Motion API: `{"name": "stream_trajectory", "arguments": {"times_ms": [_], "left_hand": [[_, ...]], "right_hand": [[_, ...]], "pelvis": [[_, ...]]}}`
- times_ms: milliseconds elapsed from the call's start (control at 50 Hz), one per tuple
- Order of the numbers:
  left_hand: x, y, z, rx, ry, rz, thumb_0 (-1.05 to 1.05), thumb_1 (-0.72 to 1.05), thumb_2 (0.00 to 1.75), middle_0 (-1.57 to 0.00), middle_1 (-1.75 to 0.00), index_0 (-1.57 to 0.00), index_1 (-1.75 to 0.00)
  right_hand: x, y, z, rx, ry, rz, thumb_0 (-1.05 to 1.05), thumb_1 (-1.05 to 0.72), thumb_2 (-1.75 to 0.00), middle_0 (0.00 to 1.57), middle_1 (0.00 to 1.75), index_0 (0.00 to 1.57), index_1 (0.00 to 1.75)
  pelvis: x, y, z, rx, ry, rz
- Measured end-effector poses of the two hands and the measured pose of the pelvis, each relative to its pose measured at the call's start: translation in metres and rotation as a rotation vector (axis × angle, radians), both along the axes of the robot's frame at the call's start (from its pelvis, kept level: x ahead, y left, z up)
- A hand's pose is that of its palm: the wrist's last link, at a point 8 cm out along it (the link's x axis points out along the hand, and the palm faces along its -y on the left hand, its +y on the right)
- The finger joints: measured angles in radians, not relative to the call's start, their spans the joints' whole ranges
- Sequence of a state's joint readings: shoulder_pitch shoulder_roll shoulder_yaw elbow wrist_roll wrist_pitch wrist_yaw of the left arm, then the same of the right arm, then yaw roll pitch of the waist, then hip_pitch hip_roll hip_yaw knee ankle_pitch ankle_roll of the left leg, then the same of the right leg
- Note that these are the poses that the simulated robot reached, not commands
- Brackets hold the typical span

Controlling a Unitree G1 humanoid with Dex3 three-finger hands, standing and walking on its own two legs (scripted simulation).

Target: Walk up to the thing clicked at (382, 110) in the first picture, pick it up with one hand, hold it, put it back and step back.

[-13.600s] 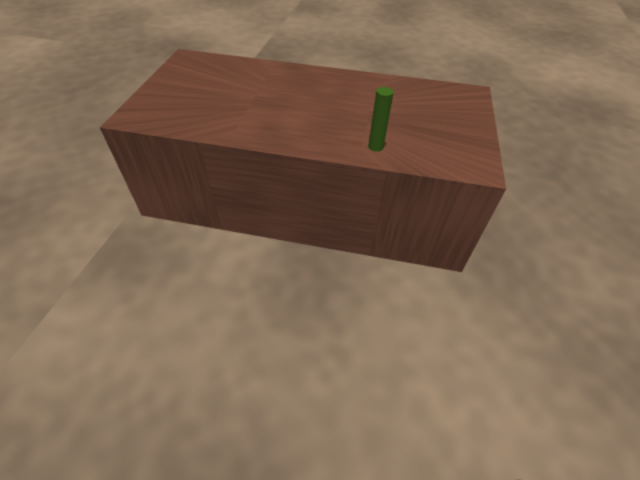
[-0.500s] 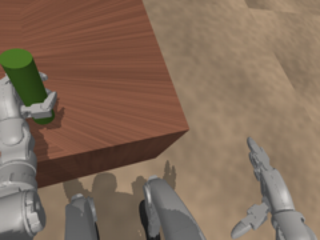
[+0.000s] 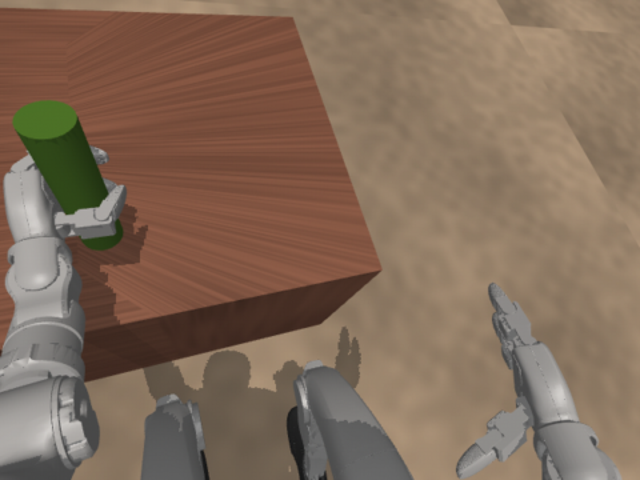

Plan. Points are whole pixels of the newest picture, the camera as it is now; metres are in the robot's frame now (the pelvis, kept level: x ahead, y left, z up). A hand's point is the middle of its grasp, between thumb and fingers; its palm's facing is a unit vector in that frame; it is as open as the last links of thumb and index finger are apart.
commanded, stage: settle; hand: left
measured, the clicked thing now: (79, 187) +0.49 +0.18 -0.01
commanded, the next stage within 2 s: lift in 0.02 s
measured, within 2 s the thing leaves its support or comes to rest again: neither
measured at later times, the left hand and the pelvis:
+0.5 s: hand (80, 196) +0.46 +0.17 +0.02, palm faces +0.08 -1.00 -0.03, open 7.2 cm; pelvis +0.01 +0.00 +0.03, yaw +0 degrees
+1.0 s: hand (49, 221) +0.39 +0.17 +0.09, palm faces +0.09 -1.00 -0.02, open 7.2 cm; pelvis +0.02 +0.00 +0.07, yaw +1 degrees
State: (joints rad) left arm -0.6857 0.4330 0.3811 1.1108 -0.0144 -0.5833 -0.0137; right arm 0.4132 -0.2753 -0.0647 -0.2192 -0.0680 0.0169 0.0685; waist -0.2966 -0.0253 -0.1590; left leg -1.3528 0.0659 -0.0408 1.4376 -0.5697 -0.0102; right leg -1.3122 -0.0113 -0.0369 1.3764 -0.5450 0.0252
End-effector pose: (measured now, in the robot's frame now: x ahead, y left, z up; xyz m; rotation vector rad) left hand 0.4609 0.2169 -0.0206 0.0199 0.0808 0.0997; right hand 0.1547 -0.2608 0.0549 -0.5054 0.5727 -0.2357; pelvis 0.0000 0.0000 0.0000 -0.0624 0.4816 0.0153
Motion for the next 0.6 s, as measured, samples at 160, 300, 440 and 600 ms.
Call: {"name": "stream_trajectory", "arguments": {"times_ms": [160,300,440,600], "left_hand": [[-0.001,0.002,0.011,0.002,-0.005,-0.002,0.02,-0.06,1.14,-0.9,-1.13,-0.88,-1.09],[-0.005,0.004,0.02,0.004,-0.004,-0.01,0.02,-0.06,1.14,-0.9,-1.13,-0.88,-1.09],[-0.018,0.003,0.033,0.003,-0.008,-0.015,0.02,-0.06,1.14,-0.9,-1.13,-0.88,-1.09],[-0.04,0.003,0.058,0.012,-0.021,-0.012,0.02,-0.06,1.14,-0.9,-1.13,-0.88,-1.09]], "right_hand": [[0.002,0.0,0.001,0.015,0.004,-0.01,-0.01,0.53,-0.05,0.06,0.05,0.06,0.05],[0.002,-0.003,0.004,0.019,0.008,-0.022,-0.01,0.53,-0.05,0.06,0.05,0.06,0.05],[0.005,-0.006,0.007,0.032,0.014,-0.037,-0.01,0.53,-0.05,0.06,0.05,0.06,0.05],[0.012,-0.004,0.011,0.081,0.012,-0.038,-0.01,0.53,-0.05,0.06,0.05,0.06,0.05]], "pelvis": [[0.002,0.001,0.006,0.001,-0.01,0.0],[0.005,0.002,0.012,0.002,-0.021,-0.001],[0.008,0.003,0.022,0.006,-0.044,0.0],[0.014,0.001,0.037,0.015,-0.087,0.003]]}}
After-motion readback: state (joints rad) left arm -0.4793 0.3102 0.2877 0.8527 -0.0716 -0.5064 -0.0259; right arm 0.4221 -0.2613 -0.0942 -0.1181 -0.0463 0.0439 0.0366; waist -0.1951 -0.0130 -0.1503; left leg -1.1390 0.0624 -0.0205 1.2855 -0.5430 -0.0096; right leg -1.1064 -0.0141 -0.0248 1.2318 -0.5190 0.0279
